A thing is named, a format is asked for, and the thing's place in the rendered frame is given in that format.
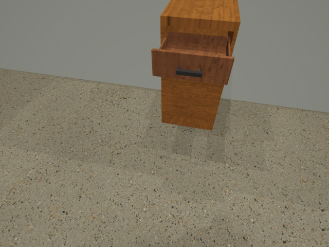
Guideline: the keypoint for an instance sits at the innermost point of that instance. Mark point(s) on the handle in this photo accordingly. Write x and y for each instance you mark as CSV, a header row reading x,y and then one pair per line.
x,y
191,73

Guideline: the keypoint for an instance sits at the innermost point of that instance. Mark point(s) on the cabinet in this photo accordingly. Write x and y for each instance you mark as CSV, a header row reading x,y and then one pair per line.
x,y
193,103

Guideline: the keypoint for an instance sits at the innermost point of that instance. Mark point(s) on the drawer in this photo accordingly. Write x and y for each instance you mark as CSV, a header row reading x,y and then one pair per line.
x,y
193,51

